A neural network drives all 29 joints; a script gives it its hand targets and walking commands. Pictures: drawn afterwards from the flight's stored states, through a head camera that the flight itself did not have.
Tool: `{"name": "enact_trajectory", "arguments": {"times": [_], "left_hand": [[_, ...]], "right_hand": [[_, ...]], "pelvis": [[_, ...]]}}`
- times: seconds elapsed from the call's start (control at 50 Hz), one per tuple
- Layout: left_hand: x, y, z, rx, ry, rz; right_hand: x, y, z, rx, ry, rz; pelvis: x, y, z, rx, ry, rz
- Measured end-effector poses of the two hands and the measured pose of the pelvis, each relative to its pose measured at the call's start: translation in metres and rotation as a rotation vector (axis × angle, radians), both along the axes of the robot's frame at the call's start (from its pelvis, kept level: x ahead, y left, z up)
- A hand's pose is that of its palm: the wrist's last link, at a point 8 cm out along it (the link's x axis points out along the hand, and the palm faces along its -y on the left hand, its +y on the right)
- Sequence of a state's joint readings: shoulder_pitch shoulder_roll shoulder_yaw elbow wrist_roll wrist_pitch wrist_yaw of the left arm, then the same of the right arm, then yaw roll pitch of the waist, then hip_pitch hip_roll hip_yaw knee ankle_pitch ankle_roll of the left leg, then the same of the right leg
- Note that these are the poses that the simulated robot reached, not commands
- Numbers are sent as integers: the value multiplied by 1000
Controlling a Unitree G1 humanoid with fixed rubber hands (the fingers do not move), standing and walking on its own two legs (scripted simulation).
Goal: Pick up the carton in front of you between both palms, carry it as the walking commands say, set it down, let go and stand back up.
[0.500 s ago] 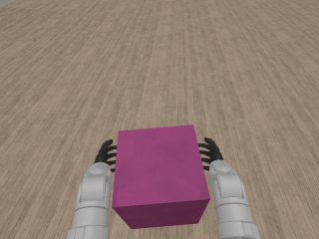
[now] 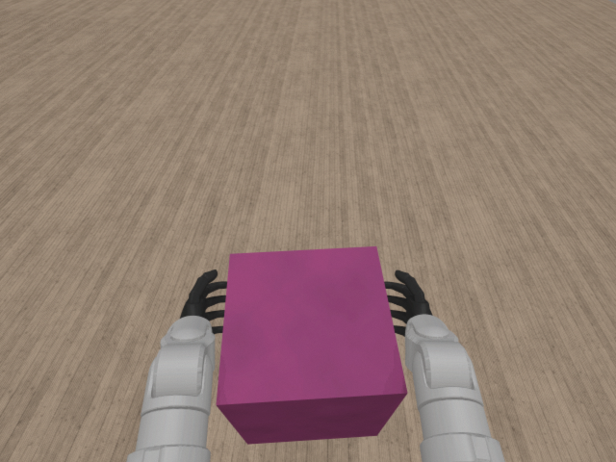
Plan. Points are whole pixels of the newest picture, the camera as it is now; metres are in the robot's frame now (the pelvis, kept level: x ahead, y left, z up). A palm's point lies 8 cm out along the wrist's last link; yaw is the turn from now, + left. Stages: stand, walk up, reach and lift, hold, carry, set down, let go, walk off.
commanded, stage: hold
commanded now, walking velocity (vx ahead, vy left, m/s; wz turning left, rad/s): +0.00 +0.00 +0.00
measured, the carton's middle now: (308, 351) +0.29 -0.01 -0.05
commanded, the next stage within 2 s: set down in 0.08 s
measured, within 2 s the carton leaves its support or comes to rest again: neither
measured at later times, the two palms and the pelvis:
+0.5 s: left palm (216, 314) +0.33 +0.13 -0.02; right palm (411, 323) +0.31 -0.16 -0.01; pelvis -0.02 +0.03 -0.02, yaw -7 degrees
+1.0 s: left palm (218, 365) +0.35 +0.15 -0.22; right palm (368, 349) +0.38 -0.14 -0.21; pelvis -0.04 +0.00 -0.14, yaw -6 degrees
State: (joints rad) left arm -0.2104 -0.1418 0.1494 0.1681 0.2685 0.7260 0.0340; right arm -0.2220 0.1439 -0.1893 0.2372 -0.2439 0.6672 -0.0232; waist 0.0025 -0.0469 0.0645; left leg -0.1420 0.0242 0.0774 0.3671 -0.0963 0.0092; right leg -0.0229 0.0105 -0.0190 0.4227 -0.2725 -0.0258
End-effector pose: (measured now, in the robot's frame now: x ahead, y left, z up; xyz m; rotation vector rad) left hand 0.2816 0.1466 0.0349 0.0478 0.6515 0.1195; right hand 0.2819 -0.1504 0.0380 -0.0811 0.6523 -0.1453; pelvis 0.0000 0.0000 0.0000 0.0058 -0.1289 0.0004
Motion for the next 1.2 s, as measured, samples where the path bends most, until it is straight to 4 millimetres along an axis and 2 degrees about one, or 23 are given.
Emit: {"name": "enact_trajectory", "arguments": {"times": [0.18, 0.34, 0.42, 0.5, 0.6, 0.7, 0.76, 0.9, 1.06, 1.2], "left_hand": [[-1, 4, 1, -21, -2, -17], [28, -3, -5, -83, 6, -5], [42, -11, -19, -81, 25, -15], [49, -14, -51, -63, 51, -13], [47, -8, -110, -30, 59, 11], [44, -2, -171, -18, 31, 49], [46, -1, -198, -26, 1, 72], [58, 3, -232, -41, -37, 109], [69, 11, -267, -48, 2, 151], [76, 18, -309, -42, 21, 170]], "right_hand": [[-9, 4, 0, 10, -2, -29], [7, -1, -7, 22, 0, -89], [19, -8, -20, 11, 22, -93], [30, -11, -50, -10, 52, -69], [42, -6, -108, -19, 62, -17], [53, -1, -169, -1, 33, 18], [60, 1, -196, 11, 3, 29], [79, 5, -231, 48, -35, 31], [100, 14, -264, 53, 1, 56], [114, 22, -307, 44, 20, 86]], "pelvis": [[-13, 10, -2, -5, -25, -47], [-17, 22, -10, -5, -14, -102], [-18, 25, -16, 0, 31, -110], [-21, 26, -24, 9, 124, -114], [-28, 22, -38, 12, 287, -107], [-36, 15, -63, 13, 470, -98], [-39, 10, -82, 16, 569, -98], [-42, 0, -122, 27, 697, -96], [-43, -7, -156, 32, 774, -96], [-48, -7, -187, 34, 842, -97]]}}
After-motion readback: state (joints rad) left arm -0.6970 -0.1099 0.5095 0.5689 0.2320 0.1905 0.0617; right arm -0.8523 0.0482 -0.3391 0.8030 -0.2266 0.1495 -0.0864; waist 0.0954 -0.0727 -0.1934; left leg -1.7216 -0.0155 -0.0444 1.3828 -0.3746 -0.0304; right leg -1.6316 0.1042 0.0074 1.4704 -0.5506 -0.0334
